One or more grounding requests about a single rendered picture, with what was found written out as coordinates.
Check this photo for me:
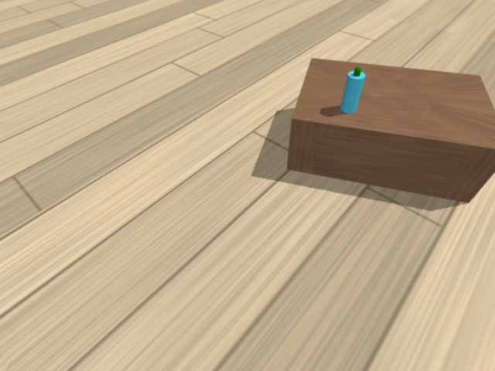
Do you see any bottle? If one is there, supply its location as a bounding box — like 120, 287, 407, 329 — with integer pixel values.
340, 67, 365, 114

